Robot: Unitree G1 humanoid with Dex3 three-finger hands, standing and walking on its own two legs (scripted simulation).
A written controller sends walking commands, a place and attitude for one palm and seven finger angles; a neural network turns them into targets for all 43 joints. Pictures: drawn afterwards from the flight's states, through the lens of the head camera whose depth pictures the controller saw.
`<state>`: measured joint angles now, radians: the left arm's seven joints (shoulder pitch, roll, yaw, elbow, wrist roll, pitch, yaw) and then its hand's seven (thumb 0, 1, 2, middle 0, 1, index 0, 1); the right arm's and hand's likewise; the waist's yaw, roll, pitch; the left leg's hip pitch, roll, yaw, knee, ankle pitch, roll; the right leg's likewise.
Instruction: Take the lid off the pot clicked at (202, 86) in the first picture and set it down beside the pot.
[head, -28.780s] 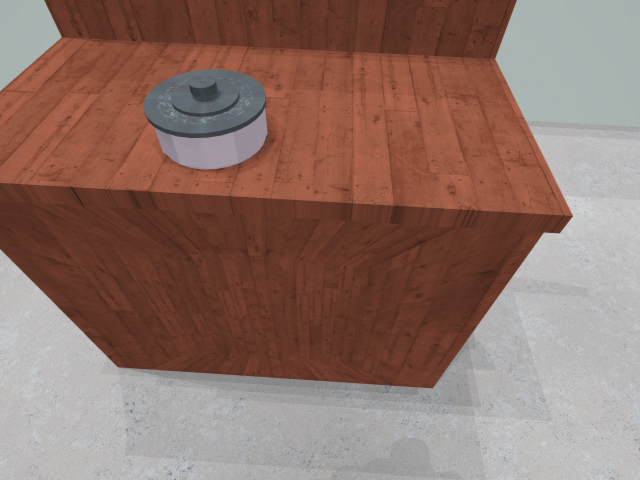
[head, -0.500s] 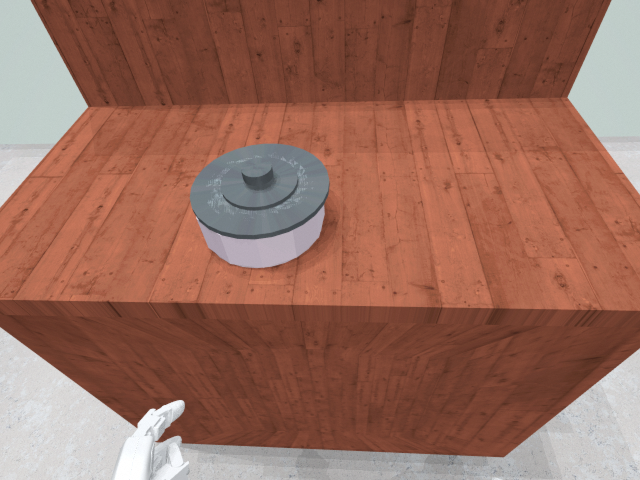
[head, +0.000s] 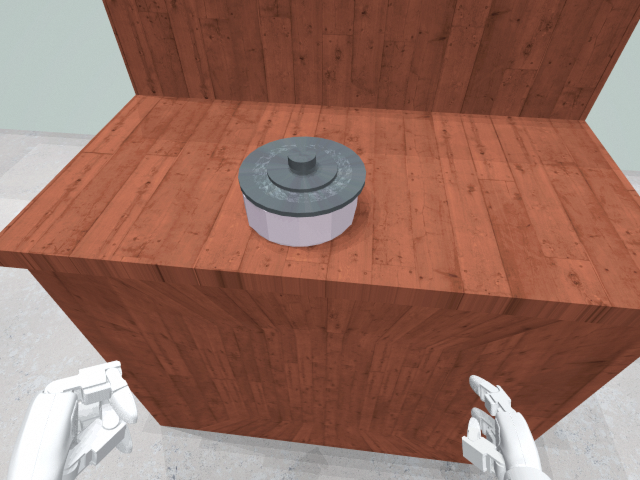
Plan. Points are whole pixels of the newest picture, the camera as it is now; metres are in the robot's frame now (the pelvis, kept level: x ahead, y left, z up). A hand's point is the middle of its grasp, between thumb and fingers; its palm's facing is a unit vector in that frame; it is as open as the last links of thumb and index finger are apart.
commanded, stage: raise the hand higher, near the body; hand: left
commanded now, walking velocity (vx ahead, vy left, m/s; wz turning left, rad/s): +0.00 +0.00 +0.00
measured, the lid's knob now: (301, 158) +0.51 +0.10 +0.15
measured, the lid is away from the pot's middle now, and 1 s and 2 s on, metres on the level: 0.01 0.01 0.01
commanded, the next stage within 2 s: reach forward and open the fingers in 0.82 s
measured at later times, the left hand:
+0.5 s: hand (84, 366) +0.17 +0.24 +0.15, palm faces +0.30 -0.85 -0.43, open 3.1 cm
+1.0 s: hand (85, 303) +0.20 +0.23 +0.20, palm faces +0.40 -0.66 -0.63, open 3.1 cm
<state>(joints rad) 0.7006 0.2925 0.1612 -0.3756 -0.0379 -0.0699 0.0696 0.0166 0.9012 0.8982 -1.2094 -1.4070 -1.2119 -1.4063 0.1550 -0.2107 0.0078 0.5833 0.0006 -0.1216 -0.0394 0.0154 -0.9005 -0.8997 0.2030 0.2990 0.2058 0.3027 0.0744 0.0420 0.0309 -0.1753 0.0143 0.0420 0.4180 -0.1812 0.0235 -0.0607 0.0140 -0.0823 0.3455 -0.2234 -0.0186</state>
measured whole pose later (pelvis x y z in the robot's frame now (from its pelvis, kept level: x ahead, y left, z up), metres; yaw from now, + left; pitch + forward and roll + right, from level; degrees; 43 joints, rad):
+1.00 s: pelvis +0.01 +0.01 +0.00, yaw -1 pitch -3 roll -1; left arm 0.48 0.45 0.34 -0.67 0.15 -0.09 0.09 0.01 0.88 0.90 -1.30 -1.49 -1.31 -1.49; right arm 0.18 -0.24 0.02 0.59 -0.01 -0.09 -0.01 0.02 -0.90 -0.90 0.20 0.30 0.21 0.30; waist 0.09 0.05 0.02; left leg -0.20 0.01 0.06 0.46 -0.21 0.03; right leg -0.10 0.00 -0.06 0.40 -0.26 -0.01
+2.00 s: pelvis -0.06 +0.03 +0.00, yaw +1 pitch -5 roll -1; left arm -0.26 0.69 -0.02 -0.17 0.70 0.13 -0.44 0.00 -0.37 1.66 -0.87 -0.11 -0.88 -0.11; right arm 0.10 -0.29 0.04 0.61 0.05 0.03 0.00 0.02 -0.90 -0.90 0.20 0.30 0.20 0.30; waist 0.09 0.12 0.07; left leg -0.21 -0.04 0.04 0.35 -0.06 0.07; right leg -0.14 -0.01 -0.03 0.40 -0.17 0.00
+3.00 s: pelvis -0.01 +0.01 +0.00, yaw +3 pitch -1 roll +0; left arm -0.75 0.56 -0.34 0.17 0.78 0.26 -0.47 0.00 -0.38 1.64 -0.87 -0.09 -0.87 -0.09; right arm 0.08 -0.31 0.04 0.66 0.05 0.08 0.04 0.02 -0.90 -0.90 0.20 0.30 0.20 0.30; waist 0.03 0.11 0.03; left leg -0.23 -0.05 0.00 0.37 -0.13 0.04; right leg -0.15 0.03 0.01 0.40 -0.24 -0.03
